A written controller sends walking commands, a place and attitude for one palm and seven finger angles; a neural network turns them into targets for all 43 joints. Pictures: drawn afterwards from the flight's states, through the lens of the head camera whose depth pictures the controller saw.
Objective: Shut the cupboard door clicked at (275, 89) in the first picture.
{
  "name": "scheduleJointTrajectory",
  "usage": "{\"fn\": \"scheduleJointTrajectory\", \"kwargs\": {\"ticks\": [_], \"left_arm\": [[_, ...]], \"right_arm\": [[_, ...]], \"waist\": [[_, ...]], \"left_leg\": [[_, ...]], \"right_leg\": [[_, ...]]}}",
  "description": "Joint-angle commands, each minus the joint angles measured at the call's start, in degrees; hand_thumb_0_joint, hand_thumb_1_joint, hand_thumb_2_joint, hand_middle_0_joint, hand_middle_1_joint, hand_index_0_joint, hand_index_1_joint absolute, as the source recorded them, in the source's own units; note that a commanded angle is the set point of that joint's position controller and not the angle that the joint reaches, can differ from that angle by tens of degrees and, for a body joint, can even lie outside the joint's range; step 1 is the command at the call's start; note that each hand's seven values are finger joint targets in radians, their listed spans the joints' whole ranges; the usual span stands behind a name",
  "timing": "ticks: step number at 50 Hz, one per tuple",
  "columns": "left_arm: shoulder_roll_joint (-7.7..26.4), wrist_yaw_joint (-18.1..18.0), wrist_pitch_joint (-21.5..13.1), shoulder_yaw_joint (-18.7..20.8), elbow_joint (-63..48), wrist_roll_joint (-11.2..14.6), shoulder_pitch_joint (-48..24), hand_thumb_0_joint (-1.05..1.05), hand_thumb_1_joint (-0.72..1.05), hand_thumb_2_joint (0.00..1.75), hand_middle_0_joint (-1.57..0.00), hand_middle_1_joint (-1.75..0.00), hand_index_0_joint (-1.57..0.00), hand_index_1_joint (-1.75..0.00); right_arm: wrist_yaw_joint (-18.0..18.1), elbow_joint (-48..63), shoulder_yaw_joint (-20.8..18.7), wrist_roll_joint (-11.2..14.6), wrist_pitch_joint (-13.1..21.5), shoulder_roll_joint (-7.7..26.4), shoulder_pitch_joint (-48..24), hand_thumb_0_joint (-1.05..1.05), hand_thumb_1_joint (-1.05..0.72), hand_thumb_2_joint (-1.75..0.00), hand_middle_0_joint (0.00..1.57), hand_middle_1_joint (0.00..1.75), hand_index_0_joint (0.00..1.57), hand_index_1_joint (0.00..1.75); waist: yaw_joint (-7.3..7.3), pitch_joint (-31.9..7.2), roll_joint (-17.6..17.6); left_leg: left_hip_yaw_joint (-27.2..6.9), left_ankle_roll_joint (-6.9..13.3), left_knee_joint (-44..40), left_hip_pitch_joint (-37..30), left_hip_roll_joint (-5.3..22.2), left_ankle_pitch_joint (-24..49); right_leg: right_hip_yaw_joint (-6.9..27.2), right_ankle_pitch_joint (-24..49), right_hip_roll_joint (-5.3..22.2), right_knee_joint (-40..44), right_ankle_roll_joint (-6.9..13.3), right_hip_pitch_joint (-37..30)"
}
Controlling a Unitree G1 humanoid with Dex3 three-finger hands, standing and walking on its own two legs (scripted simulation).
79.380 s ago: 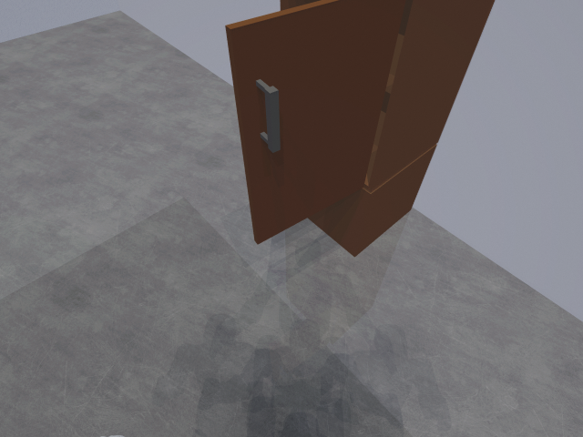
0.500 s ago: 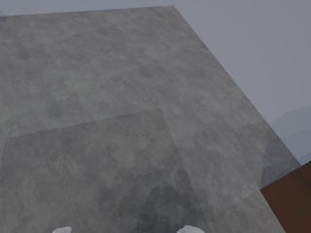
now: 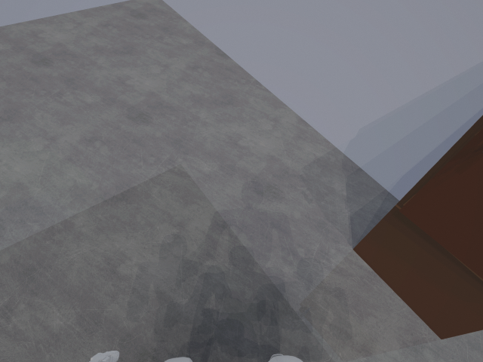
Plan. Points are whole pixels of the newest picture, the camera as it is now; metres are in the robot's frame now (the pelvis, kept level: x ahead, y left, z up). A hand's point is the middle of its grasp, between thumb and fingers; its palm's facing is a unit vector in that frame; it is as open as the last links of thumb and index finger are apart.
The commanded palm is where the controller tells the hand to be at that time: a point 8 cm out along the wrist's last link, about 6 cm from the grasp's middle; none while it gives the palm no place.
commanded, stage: turn to face it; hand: left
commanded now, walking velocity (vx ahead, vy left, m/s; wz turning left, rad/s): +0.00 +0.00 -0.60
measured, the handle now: out of the picture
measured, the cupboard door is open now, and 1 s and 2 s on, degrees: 3 3 3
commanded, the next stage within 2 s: take the last steps up to it in 1.36 s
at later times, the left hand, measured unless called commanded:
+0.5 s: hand (159, 340) +0.17 +0.15 -0.15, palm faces -0.27 -0.93 -0.26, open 7.4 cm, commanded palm none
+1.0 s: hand (200, 282) +0.28 +0.09 -0.15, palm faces -0.56 -0.78 -0.27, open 7.4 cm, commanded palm none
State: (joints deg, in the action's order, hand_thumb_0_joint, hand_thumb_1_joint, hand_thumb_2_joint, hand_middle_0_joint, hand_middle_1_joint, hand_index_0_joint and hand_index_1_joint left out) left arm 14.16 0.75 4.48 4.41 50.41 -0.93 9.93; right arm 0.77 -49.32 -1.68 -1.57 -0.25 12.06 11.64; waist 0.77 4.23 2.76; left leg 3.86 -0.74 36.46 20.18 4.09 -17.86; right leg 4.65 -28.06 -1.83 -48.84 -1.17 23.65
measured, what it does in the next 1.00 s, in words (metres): steps on the spot, turning right: right foot, then left foot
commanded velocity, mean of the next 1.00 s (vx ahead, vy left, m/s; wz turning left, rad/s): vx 0.00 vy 0.00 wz -0.58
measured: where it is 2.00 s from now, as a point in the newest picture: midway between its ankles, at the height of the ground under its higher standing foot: outside the picture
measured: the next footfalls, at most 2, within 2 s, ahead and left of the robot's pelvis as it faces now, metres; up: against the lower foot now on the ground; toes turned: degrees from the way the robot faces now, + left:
right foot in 0.28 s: +0.03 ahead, -0.14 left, +0.00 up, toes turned -15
left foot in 0.62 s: +0.14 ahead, +0.09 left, +0.00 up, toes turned -19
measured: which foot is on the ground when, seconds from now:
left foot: down 0.00-0.28, up 0.30-0.60, down 0.62-1.00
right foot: up 0.00-0.26, down 0.28-0.62, up 0.64-0.98, down 1.00-1.00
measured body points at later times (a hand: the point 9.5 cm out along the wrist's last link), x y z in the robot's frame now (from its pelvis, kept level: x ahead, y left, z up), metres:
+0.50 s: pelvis +0.03 -0.02 +0.01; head +0.08 -0.04 +0.46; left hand +0.18 +0.20 -0.13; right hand +0.03 -0.30 -0.13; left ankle +0.06 +0.12 -0.67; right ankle -0.01 -0.13 -0.73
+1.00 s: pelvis +0.06 -0.03 +0.00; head +0.09 -0.06 +0.44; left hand +0.31 +0.13 -0.13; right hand -0.05 -0.27 -0.15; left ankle +0.10 +0.11 -0.72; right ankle -0.01 -0.12 -0.73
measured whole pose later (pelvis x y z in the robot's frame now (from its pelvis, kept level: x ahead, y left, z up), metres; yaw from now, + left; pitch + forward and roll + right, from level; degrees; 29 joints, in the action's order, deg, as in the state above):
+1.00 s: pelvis +0.06 -0.03 +0.00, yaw -36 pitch +1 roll -1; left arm 15.3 2.2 2.8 4.6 49.4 -1.3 9.4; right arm 0.5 -51.2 -2.7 -1.5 -1.6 13.5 14.8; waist 1.0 3.7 -1.4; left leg 13.6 -2.7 39.2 14.5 10.3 -23.7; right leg -4.0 -17.2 1.4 -34.1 0.8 16.9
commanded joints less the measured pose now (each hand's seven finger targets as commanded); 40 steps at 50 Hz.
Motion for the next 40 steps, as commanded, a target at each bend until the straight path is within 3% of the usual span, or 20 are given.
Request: {"fn": "scheduleJointTrajectory", "kwargs": {"ticks": [1,3,9,11,12,13,14,15,16,17,19,21,26,29,30,31,32,33,36,40], "left_arm": [[5.75,1.2,-1.82,1.89,-6.16,-0.49,-2.12,0.0,0.9,0.9,-0.2,-0.3,-0.2,-0.3],[4.05,1.64,-1.48,1.33,-5.99,-0.13,-2.56,0.0,0.9,0.9,-0.2,-0.3,-0.2,-0.3],[2.64,1.74,-1.87,0.72,-6.47,0.02,-3.31,0.0,0.9,0.9,-0.2,-0.3,-0.2,-0.3],[3.64,1.59,-2.32,1.03,-5.75,-0.1,-0.34,0.0,0.9,0.9,-0.2,-0.3,-0.2,-0.3],[5.18,1.37,-2.6,1.57,-4.56,-0.21,3.68,0.0,0.9,0.9,-0.2,-0.3,-0.2,-0.3],[10.63,0.74,-3.35,2.45,-3.24,-0.76,7.55,0.0,0.9,0.9,-0.2,-0.3,-0.2,-0.3],[15.26,-0.17,-3.68,3.34,-2.44,-0.55,9.59,0.0,0.9,0.9,-0.2,-0.3,-0.2,-0.3],[15.6,-0.81,-3.47,3.16,-2.43,-0.01,9.93,0.0,0.9,0.9,-0.2,-0.3,-0.2,-0.3],[12.99,-1.32,-3.22,3.01,-3.27,0.02,6.68,0.0,0.9,0.9,-0.2,-0.3,-0.2,-0.3],[11.72,-1.6,-3.21,2.84,-4.14,-0.34,2.89,0.0,0.9,0.9,-0.2,-0.3,-0.2,-0.3],[9.17,-1.59,-3.4,1.81,-5.13,-0.23,-0.38,0.0,0.9,0.9,-0.2,-0.3,-0.2,-0.3],[9.39,-1.59,-3.69,1.88,-5.26,-0.51,-0.62,0.0,0.9,0.9,-0.2,-0.3,-0.2,-0.3],[11.07,-1.24,-3.27,2.44,-4.21,-0.75,2.16,0.0,0.9,0.9,-0.2,-0.3,-0.2,-0.3],[10.24,-1.18,-2.74,2.39,-4.41,-0.16,-1.08,0.0,0.9,0.9,-0.2,-0.3,-0.2,-0.3],[7.54,-0.99,-2.42,1.81,-5.12,0.4,-0.55,0.0,0.9,0.9,-0.2,-0.3,-0.2,-0.3],[4.23,-0.44,-2.33,1.1,-5.92,0.82,1.39,0.0,0.9,0.9,-0.2,-0.3,-0.2,-0.3],[5.68,-0.36,-2.21,1.14,-6.37,0.33,-0.31,0.0,0.9,0.9,-0.2,-0.3,-0.2,-0.3],[6.26,0.04,-2.1,1.64,-5.95,-0.28,0.39,0.0,0.9,0.9,-0.2,-0.3,-0.2,-0.3],[5.77,1.31,-1.58,1.98,-4.35,-0.49,0.24,0.0,0.9,0.9,-0.2,-0.3,-0.2,-0.3],[3.32,1.63,-1.26,1.16,-5.21,-0.04,-1.96,0.0,0.9,0.9,-0.2,-0.3,-0.2,-0.3]], "right_arm": [[1.66,4.24,-2.53,-0.55,1.18,12.43,2.04,0.0,-0.9,-0.9,0.2,0.3,0.2,0.3],[1.88,3.5,-2.35,-0.69,0.87,11.08,2.78,0.0,-0.9,-0.9,0.2,0.3,0.2,0.3],[1.17,1.72,-3.66,-0.36,0.08,12.93,5.08,0.0,-0.9,-0.9,0.2,0.3,0.2,0.3],[0.81,1.82,-3.89,-0.03,-0.17,13.1,4.05,0.0,-0.9,-0.9,0.2,0.3,0.2,0.3],[0.6,2.25,-3.99,0.31,-0.26,12.72,2.18,0.0,-0.9,-0.9,0.2,0.3,0.2,0.3],[0.27,3.52,-3.46,0.97,-0.42,9.41,1.43,0.0,-0.9,-0.9,0.2,0.3,0.2,0.3],[0.18,6.47,-2.44,0.84,-0.69,6.19,-2.51,0.0,-0.9,-0.9,0.2,0.3,0.2,0.3],[0.68,6.26,-2.27,0.92,-1.53,7.77,-2.32,0.0,-0.9,-0.9,0.2,0.3,0.2,0.3],[0.67,5.67,-2.55,0.93,-1.85,7.5,-2.71,0.0,-0.9,-0.9,0.2,0.3,0.2,0.3],[0.76,4.88,-2.58,0.78,-1.75,7.24,-2.48,0.0,-0.9,-0.9,0.2,0.3,0.2,0.3],[0.37,3.75,-2.67,0.59,-1.57,8.15,-2.01,0.0,-0.9,-0.9,0.2,0.3,0.2,0.3],[0.14,3.07,-2.49,0.77,-1.52,7.07,-0.39,0.0,-0.9,-0.9,0.2,0.3,0.2,0.3],[0.34,4.2,-2.2,1.15,-1.06,5.8,-2.45,0.0,-0.9,-0.9,0.2,0.3,0.2,0.3],[0.84,2.59,-2.21,1.37,-0.19,6.54,3.34,0.0,-0.9,-0.9,0.2,0.3,0.2,0.3],[1.09,2.01,-2.63,0.97,0.47,9.86,5.03,0.0,-0.9,-0.9,0.2,0.3,0.2,0.3],[1.08,2.36,-3.84,0.33,0.73,15.59,6.37,0.0,-0.9,-0.9,0.2,0.3,0.2,0.3],[1.41,2.73,-3.66,-0.12,0.36,16.58,7.32,0.0,-0.9,-0.9,0.2,0.3,0.2,0.3],[1.55,3.6,-3.0,-0.38,0.42,14.37,4.65,0.0,-0.9,-0.9,0.2,0.3,0.2,0.3],[1.91,4.74,-1.94,-0.32,0.77,11.04,-0.17,0.0,-0.9,-0.9,0.2,0.3,0.2,0.3],[1.91,2.72,-2.72,-0.37,0.5,11.15,3.71,0.0,-0.9,-0.9,0.2,0.3,0.2,0.3]], "waist": [[-0.08,-4.96,-14.61],[0.16,-5.64,-15.02],[1.61,-7.15,-16.33],[-0.14,-7.37,-14.43],[-2.69,-8.33,-11.35],[-4.63,-9.71,2.83],[-5.92,-7.27,15.03],[-5.71,-7.76,12.22],[-4.21,-4.99,7.9],[-2.66,-4.07,11.86],[-0.94,-4.2,9.78],[-0.15,-6.67,6.56],[-2.01,-7.75,4.87],[1.5,-8.86,4.95],[1.94,-10.18,-3.29],[1.91,-11.28,-20.47],[2.89,-9.68,-19.37],[1.26,-7.7,-13.91],[-0.72,-4.12,-14.56],[0.93,-7.26,-14.79]], "left_leg": [[-14.14,8.74,-17.95,-9.72,18.25,22.06],[-6.02,7.5,-14.75,-13.54,15.13,31.97],[-0.24,6.56,-10.55,-14.61,16.07,30.61],[1.82,4.19,-6.26,-11.2,15.15,26.47],[3.71,1.88,-0.77,-6.8,13.45,20.59],[7.26,-1.57,10.53,2.5,7.9,5.71],[5.37,-3.72,23.15,14.84,0.2,-19.68],[-2.38,-3.06,29.91,15.48,1.38,-18.41],[-4.02,-2.87,31.68,16.64,2.36,-13.75],[-4.44,-3.25,31.77,18.02,2.88,-11.02],[-4.33,-3.92,29.35,14.11,2.73,-6.21],[-2.99,-4.21,24.02,10.46,1.27,-5.16],[-1.46,-3.87,8.73,4.68,-2.07,-5.97],[-1.86,-3.28,-8.45,-8.05,-2.49,4.75],[-7.71,-1.45,-16.05,-15.82,3.88,7.69],[-22.18,4.24,-18.59,-20.48,18.54,15.71],[-24.8,9.36,-19.24,-15.97,24.08,19.2],[-21.33,10.12,-19.87,-12.05,22.53,17.95],[-8.31,7.51,-16.9,-11.35,15.77,28.07],[-2.03,7.79,-13.02,-18.36,15.25,35.3]], "right_leg": [[-3.32,-1.73,3.59,-19.58,-1.08,9.48],[-5.43,-0.62,3.65,-13.98,-1.76,8.05],[-10.59,2.86,1.67,5.46,-0.47,-1.8],[-11.32,11.25,0.99,15.66,0.39,-8.93],[-9.67,18.27,2.13,22.32,1.25,-15.85],[2.96,28.33,12.32,28.61,4.44,-23.97],[19.4,47.28,23.23,29.18,10.88,-24.3],[18.86,42.9,24.81,29.74,14.24,-21.43],[16.46,34.92,22.12,30.86,13.84,-18.51],[16.0,31.27,19.51,30.98,13.21,-17.67],[9.53,36.27,15.7,28.76,11.68,-14.76],[7.47,38.86,14.28,27.07,11.25,-15.06],[12.72,39.81,14.03,24.61,11.85,-14.56],[12.92,35.44,10.77,19.71,7.62,-7.51],[8.87,25.26,5.4,14.36,4.3,-0.55],[0.32,-0.34,-2.03,1.27,0.63,8.27],[-1.52,-8.85,-0.53,-10.91,0.08,8.23],[-0.5,-5.59,1.63,-16.52,-0.28,8.06],[-3.45,0.56,3.64,-19.98,-1.75,9.51],[-6.81,0.94,3.66,-8.8,-2.09,7.27]]}}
